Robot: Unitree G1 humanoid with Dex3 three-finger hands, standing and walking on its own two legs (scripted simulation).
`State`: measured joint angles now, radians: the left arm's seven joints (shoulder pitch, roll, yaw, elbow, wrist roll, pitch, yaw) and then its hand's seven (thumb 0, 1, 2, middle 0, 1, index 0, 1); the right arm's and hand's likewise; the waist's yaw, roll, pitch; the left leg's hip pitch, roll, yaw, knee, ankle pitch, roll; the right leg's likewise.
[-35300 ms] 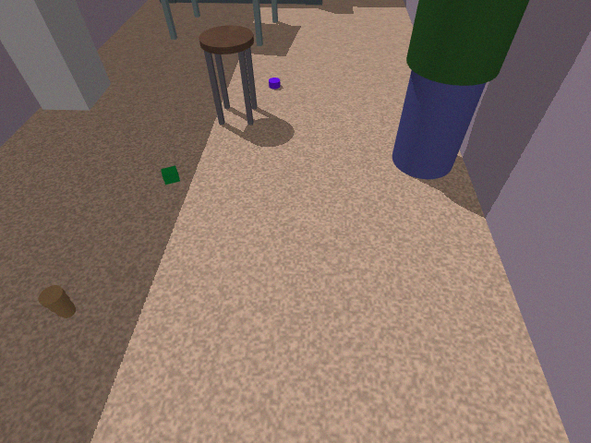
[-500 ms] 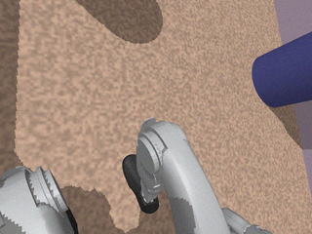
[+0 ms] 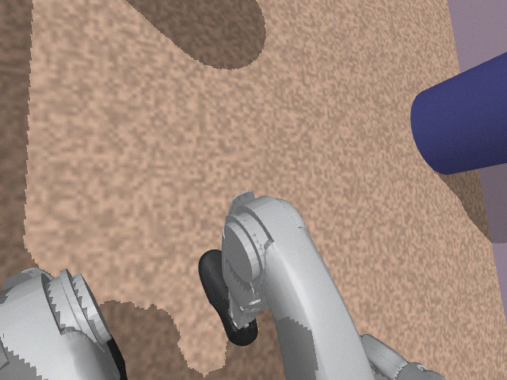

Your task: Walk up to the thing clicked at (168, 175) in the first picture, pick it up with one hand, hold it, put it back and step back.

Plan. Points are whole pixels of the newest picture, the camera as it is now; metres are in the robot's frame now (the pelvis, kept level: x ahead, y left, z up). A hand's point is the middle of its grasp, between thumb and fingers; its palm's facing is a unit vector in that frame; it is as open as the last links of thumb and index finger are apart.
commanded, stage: withdraw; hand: left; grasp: from above
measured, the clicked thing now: out of the picture +0.44 +0.31 -0.27
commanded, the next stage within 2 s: home in 0.76 s
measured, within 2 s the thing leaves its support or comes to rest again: neither
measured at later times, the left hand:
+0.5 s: hand out of the picture +0.43 +0.32 -0.07, palm faces -0.41 -0.09 -0.91, open 13.9 cm
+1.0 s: hand out of the picture +0.44 +0.31 -0.15, palm faces -0.42 -0.11 -0.90, open 13.2 cm
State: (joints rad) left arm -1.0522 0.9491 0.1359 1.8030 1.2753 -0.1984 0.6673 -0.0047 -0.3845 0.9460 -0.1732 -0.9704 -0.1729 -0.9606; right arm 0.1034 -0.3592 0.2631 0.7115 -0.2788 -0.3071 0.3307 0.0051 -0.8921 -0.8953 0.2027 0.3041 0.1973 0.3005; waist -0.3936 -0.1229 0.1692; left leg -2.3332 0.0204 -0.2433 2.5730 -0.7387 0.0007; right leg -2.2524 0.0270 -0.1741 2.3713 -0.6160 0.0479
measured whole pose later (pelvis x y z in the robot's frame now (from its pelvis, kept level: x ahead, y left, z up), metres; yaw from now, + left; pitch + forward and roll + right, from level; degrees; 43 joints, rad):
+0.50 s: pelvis +0.00 -0.01 +0.06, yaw +7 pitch +34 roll -7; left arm -0.92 0.63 -0.02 1.31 1.13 -0.05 0.29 0.00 -0.49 1.00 -0.13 -0.96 -0.11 -0.97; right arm 0.14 -0.30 0.03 0.74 -0.10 -0.09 0.25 0.01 -0.91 -0.90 0.20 0.30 0.20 0.30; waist -0.21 0.04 -0.12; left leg -2.23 0.02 -0.10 2.34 -0.70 0.00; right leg -2.20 -0.01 -0.07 2.24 -0.64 0.02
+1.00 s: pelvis -0.01 -0.01 +0.03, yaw +7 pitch +33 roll -7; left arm -1.04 0.76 0.07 1.57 1.30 -0.22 0.46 0.00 -0.37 0.97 -0.21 -0.88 -0.19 -0.89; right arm 0.19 -0.30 0.10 0.73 -0.17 -0.11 0.13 0.01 -0.89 -0.89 0.20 0.30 0.20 0.30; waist -0.30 -0.03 -0.01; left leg -2.33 0.00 -0.12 2.42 -0.67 0.00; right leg -2.28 -0.01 -0.08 2.32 -0.61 0.02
